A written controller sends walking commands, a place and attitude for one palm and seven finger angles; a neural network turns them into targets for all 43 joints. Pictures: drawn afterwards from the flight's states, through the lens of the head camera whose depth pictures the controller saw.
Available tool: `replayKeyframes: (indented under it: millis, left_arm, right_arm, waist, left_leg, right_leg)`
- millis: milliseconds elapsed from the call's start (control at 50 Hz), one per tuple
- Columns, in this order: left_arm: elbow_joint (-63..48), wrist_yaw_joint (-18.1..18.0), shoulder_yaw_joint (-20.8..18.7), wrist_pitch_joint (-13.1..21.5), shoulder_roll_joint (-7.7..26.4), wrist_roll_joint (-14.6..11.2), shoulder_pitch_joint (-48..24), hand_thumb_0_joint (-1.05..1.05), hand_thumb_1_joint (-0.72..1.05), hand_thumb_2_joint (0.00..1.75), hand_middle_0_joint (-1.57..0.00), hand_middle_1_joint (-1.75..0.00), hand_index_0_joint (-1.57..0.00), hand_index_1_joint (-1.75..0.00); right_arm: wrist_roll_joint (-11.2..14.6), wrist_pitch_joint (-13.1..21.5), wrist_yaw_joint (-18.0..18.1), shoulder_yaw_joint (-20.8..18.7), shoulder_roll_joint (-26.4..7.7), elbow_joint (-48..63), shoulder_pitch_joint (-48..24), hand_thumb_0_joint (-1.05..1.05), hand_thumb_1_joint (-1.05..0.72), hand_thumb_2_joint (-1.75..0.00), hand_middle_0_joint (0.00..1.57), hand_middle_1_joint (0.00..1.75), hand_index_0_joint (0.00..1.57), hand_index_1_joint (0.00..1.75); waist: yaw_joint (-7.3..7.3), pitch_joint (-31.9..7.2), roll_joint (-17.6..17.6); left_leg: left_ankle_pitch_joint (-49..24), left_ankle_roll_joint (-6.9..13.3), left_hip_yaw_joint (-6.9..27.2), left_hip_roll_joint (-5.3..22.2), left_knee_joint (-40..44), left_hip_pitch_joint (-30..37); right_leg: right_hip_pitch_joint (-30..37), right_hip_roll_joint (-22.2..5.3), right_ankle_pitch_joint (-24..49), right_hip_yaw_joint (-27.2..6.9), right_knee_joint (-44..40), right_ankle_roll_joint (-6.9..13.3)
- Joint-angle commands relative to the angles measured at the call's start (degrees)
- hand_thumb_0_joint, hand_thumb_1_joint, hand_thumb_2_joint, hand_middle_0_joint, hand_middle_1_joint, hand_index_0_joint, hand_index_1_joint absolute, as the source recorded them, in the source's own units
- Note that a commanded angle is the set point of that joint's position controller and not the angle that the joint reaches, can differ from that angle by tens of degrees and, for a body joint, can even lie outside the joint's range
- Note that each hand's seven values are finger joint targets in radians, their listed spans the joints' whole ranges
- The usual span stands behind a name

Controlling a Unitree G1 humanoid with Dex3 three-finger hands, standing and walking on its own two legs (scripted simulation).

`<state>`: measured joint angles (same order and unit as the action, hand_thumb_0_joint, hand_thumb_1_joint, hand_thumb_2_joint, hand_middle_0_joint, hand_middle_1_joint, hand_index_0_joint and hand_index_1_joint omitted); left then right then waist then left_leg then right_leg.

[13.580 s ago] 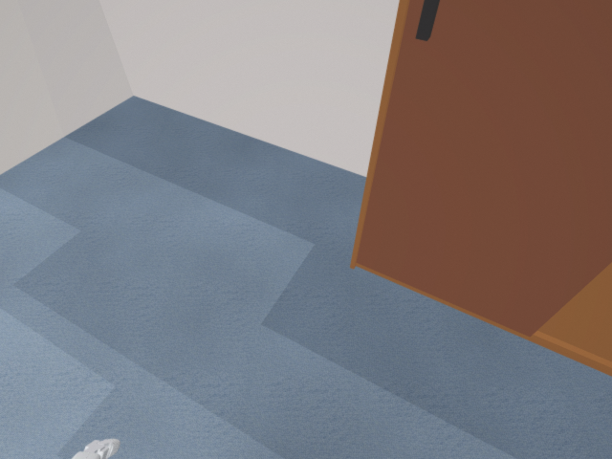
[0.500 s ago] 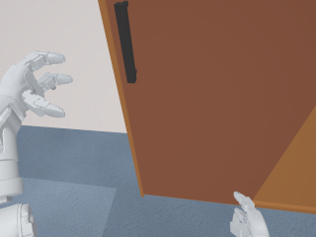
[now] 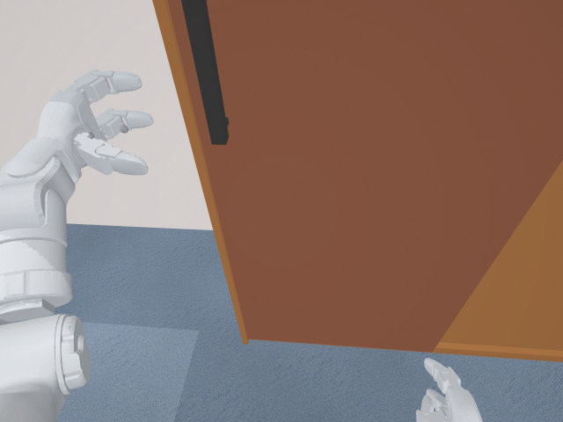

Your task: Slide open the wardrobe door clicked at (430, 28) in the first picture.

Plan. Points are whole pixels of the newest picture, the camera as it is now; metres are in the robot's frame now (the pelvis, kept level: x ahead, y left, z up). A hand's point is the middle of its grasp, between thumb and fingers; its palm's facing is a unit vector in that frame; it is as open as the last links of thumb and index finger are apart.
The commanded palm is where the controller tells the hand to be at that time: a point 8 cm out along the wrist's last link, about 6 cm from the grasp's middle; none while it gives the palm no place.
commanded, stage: move the hooked fingers beside the handle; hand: left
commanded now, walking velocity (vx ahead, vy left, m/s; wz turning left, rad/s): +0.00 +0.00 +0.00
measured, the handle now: (212, 72) +0.54 +0.14 +0.27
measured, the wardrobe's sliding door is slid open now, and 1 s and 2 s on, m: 0.00 0.00 0.00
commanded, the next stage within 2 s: feel for the door with the fingertips in 1.52 s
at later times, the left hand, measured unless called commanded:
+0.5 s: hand (148, 107) +0.46 +0.22 +0.25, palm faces +0.00 -1.00 -0.01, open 14.0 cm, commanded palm +0.44 +0.27 +0.25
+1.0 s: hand (152, 106) +0.47 +0.22 +0.24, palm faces +0.02 -1.00 -0.02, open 14.0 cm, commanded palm +0.45 +0.26 +0.25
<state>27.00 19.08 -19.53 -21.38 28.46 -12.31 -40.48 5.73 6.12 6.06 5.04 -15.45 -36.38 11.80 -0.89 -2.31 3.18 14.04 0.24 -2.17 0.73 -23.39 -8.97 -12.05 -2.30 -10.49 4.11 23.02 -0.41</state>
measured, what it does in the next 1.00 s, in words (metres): stands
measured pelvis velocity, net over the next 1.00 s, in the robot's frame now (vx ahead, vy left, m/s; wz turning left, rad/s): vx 0.02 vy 0.01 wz -0.03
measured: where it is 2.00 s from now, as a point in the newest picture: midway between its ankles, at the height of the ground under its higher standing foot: outside the picture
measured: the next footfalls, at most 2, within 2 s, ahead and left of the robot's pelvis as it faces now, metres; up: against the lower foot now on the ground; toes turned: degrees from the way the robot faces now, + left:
none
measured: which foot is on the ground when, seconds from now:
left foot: down 0.00-1.00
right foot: down 0.00-1.00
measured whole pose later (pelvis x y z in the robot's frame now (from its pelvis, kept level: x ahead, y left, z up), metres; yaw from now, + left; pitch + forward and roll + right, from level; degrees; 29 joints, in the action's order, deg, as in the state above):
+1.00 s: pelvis +0.02 +0.01 +0.00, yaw -2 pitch +3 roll -1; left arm 46.8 16.8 -21.0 -10.6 30.4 -8.1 -51.5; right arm 4.7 4.3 5.6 2.2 -16.2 -38.6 20.4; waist 2.4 -2.7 2.4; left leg 15.5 0.8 -4.0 1.2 -23.3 -11.1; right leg -14.3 -1.6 -10.4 2.2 21.6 -1.0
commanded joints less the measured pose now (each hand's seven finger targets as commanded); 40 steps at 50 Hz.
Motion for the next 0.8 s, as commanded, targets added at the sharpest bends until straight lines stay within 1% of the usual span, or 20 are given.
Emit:
replayKeyframes:
  millis: [0,80,100,140,160,240,320,360,380,420,460,500,520,540,580,600,680,700,760,780]
  left_arm:
    - [-7.43,-1.1,-4.91,4.74,17.76,-0.15,-27.63,0.0,-0.5,0.3,-0.3,-1.2,-0.3,-1.2]
    - [-6.1,-1.08,-3.8,6.32,17.4,0.51,-32.1,0.0,-0.5,0.3,-0.3,-1.2,-0.3,-1.2]
    - [-5.19,-1.0,-2.94,6.89,16.61,0.37,-32.09,0.0,-0.5,0.3,-0.3,-1.2,-0.3,-1.2]
    - [-3.38,-0.89,-5.21,7.27,19.21,0.63,-32.05,0.0,-0.5,0.3,-0.3,-1.2,-0.3,-1.2]
    - [-2.89,-0.69,-3.56,7.61,17.54,0.61,-33.95,0.0,-0.5,0.3,-0.3,-1.2,-0.3,-1.2]
    - [2.1,-0.41,-2.42,8.49,17.4,0.95,-36.26,0.0,-0.5,0.3,-0.3,-1.2,-0.3,-1.2]
    - [-0.42,-0.74,-2.54,11.27,17.96,1.2,-39.95,0.0,-0.5,0.3,-0.3,-1.2,-0.3,-1.2]
    - [2.61,-0.64,-1.75,11.38,16.35,0.92,-40.15,0.0,-0.5,0.3,-0.3,-1.2,-0.3,-1.2]
    - [5.41,-0.59,-1.24,11.02,15.58,0.94,-40.09,0.0,-0.5,0.3,-0.3,-1.2,-0.3,-1.2]
    - [8.49,-1.24,-2.25,11.0,17.21,1.57,-40.54,0.0,-0.5,0.3,-0.3,-1.2,-0.3,-1.2]
    - [10.9,-1.8,-1.76,11.26,17.26,2.44,-42.6,0.0,-0.5,0.3,-0.3,-1.2,-0.3,-1.2]
    - [10.58,-2.36,-1.75,12.71,17.77,2.91,-44.13,0.0,-0.5,0.3,-0.3,-1.2,-0.3,-1.2]
    - [9.74,-2.61,-2.99,13.63,19.6,3.11,-46.34,0.0,-0.5,0.3,-0.3,-1.2,-0.3,-1.2]
    - [9.72,-2.47,-1.38,14.24,17.56,3.2,-46.85,0.0,-0.5,0.3,-0.3,-1.2,-0.3,-1.2]
    - [12.11,-2.37,-0.97,15.03,16.63,3.08,-47.91,0.0,-0.5,0.3,-0.3,-1.2,-0.3,-1.2]
    - [14.56,-2.42,-2.46,15.31,18.31,3.01,-46.47,0.0,-0.5,0.3,-0.3,-1.2,-0.3,-1.2]
    - [14.8,-2.53,-2.56,16.16,18.49,4.21,-47.16,0.0,-0.5,0.3,-0.3,-1.2,-0.3,-1.2]
    - [15.22,-2.56,-2.21,16.33,17.78,4.03,-44.61,0.0,-0.5,0.3,-0.3,-1.2,-0.3,-1.2]
    - [14.4,-2.28,-4.77,16.03,19.88,3.7,-42.32,0.0,-0.5,0.3,-0.3,-1.2,-0.3,-1.2]
    - [12.97,-2.01,-3.65,15.74,18.63,3.61,-41.88,0.0,-0.5,0.3,-0.3,-1.2,-0.3,-1.2]
  right_arm:
    - [-0.29,2.65,0.32,-3.45,-7.4,8.46,-5.01,0.0,-0.9,-0.9,0.2,0.3,0.2,0.3]
    - [-0.22,2.49,0.53,-3.54,-7.36,8.34,-3.91,0.0,-0.9,-0.9,0.2,0.3,0.2,0.3]
    - [-0.3,2.42,0.59,-3.7,-7.51,8.21,-3.55,0.0,-0.9,-0.9,0.2,0.3,0.2,0.3]
    - [-0.25,2.36,0.7,-3.92,-7.8,8.05,-2.83,0.0,-0.9,-0.9,0.2,0.3,0.2,0.3]
    - [-0.35,2.35,0.75,-3.93,-7.82,7.72,-2.46,0.0,-0.9,-0.9,0.2,0.3,0.2,0.3]
    - [-0.25,2.11,0.94,-4.25,-8.31,6.78,-0.81,0.0,-0.9,-0.9,0.2,0.3,0.2,0.3]
    - [-0.6,2.49,0.84,-4.65,-8.28,6.87,0.41,0.0,-0.9,-0.9,0.2,0.3,0.2,0.3]
    - [-0.58,2.46,0.81,-4.72,-8.39,6.07,1.15,0.0,-0.9,-0.9,0.2,0.3,0.2,0.3]
    - [-0.55,2.43,0.83,-4.72,-8.46,5.56,1.48,0.0,-0.9,-0.9,0.2,0.3,0.2,0.3]
    - [-0.67,2.11,0.8,-4.8,-8.91,5.08,2.39,0.0,-0.9,-0.9,0.2,0.3,0.2,0.3]
    - [-0.75,1.9,0.82,-4.97,-9.01,4.57,3.26,0.0,-0.9,-0.9,0.2,0.3,0.2,0.3]
    - [-1.0,1.91,0.81,-5.21,-9.0,4.83,4.07,0.0,-0.9,-0.9,0.2,0.3,0.2,0.3]
    - [-1.11,1.99,0.81,-5.2,-9.12,4.64,4.41,0.0,-0.9,-0.9,0.2,0.3,0.2,0.3]
    - [-1.14,2.02,0.78,-5.11,-8.85,4.66,4.6,0.0,-0.9,-0.9,0.2,0.3,0.2,0.3]
    - [-1.3,2.21,0.87,-5.23,-8.97,4.03,5.72,0.0,-0.9,-0.9,0.2,0.3,0.2,0.3]
    - [-1.43,2.01,0.95,-5.47,-9.28,3.76,6.48,0.0,-0.9,-0.9,0.2,0.3,0.2,0.3]
    - [-1.48,2.1,0.58,-5.49,-9.19,3.77,7.33,0.0,-0.9,-0.9,0.2,0.3,0.2,0.3]
    - [-1.53,1.86,0.44,-5.58,-9.18,4.17,7.43,0.0,-0.9,-0.9,0.2,0.3,0.2,0.3]
    - [-1.47,1.53,0.13,-5.82,-9.44,4.35,7.57,0.0,-0.9,-0.9,0.2,0.3,0.2,0.3]
    - [-1.34,1.38,0.04,-5.81,-9.36,4.8,7.25,0.0,-0.9,-0.9,0.2,0.3,0.2,0.3]
  waist:
    - [-0.12,-15.16,-3.26]
    - [0.56,-16.25,-0.03]
    - [0.78,-16.11,-1.48]
    - [0.45,-17.12,-1.12]
    - [1.22,-16.91,-0.81]
    - [2.03,-15.53,-0.91]
    - [2.0,-20.41,1.14]
    - [2.5,-18.55,-0.95]
    - [2.75,-17.41,-0.56]
    - [2.56,-15.92,-0.77]
    - [3.16,-15.32,-0.86]
    - [3.13,-17.62,-0.96]
    - [3.32,-18.99,0.07]
    - [3.52,-19.56,0.34]
    - [4.1,-19.53,-1.02]
    - [3.69,-19.14,-2.84]
    - [3.3,-19.71,0.38]
    - [2.81,-20.22,0.51]
    - [2.4,-20.25,-2.56]
    - [2.29,-20.33,-0.94]
  left_leg:
    - [-13.91,1.29,2.34,-0.7,2.55,2.4]
    - [-14.88,1.19,2.25,-0.74,2.41,3.32]
    - [-15.33,1.35,2.18,-0.66,2.34,3.28]
    - [-15.52,1.42,2.11,-0.69,2.26,3.16]
    - [-15.84,1.38,1.94,-0.7,2.33,3.28]
    - [-14.61,1.42,2.04,-0.57,2.25,2.57]
    - [-19.39,1.32,2.36,-0.45,1.35,5.49]
    - [-18.74,1.38,2.18,-0.38,1.43,4.82]
    - [-17.55,1.34,1.9,-0.45,1.54,4.12]
    - [-16.54,1.26,1.93,-0.38,1.85,2.47]
    - [-16.21,1.28,1.9,-0.23,1.8,2.02]
    - [-17.08,1.36,1.83,-0.27,1.48,2.74]
    - [-17.73,1.33,1.87,-0.14,1.36,3.2]
    - [-18.65,1.27,1.86,-0.09,1.26,3.74]
    - [-19.16,1.23,1.85,0.06,1.06,3.9]
    - [-19.59,1.36,1.74,0.12,1.0,3.03]
    - [-21.59,0.99,1.74,0.27,0.97,3.49]
    - [-22.58,0.98,1.62,0.24,0.9,3.43]
    - [-22.94,1.18,1.35,0.46,1.07,2.54]
    - [-23.44,1.09,1.25,0.5,1.15,2.76]
  right_leg:
    - [6.96,1.25,12.56,-1.26,-1.94,1.96]
    - [6.74,1.22,14.06,-1.49,-1.62,2.13]
    - [7.02,1.22,14.34,-1.4,-1.84,2.15]
    - [7.53,1.21,15.1,-1.69,-1.59,2.12]
    - [7.25,1.16,15.79,-1.62,-1.67,2.07]
    - [5.66,1.28,14.64,-1.65,-2.01,2.06]
    - [7.33,1.37,18.31,-1.65,-1.12,2.38]
    - [6.31,1.59,18.31,-1.46,-1.22,2.23]
    - [5.49,1.56,17.53,-1.51,-1.43,2.17]
    - [5.18,1.54,16.57,-1.52,-1.59,2.25]
    - [4.33,1.41,16.13,-1.58,-1.62,2.19]
    - [5.34,1.44,16.48,-1.68,-1.45,2.23]
    - [5.89,1.37,17.46,-1.96,-1.36,2.2]
    - [6.07,1.41,18.25,-1.86,-0.95,2.26]
    - [5.46,1.6,19.04,-1.77,-0.91,2.1]
    - [6.23,1.57,19.33,-1.66,-1.01,2.13]
    - [5.8,1.59,20.43,-1.76,-0.35,2.29]
    - [6.67,1.56,20.78,-1.64,-0.31,2.39]
    - [7.91,1.66,22.46,-1.7,-0.1,2.18]
    - [7.71,1.65,22.42,-1.65,0.08,2.23]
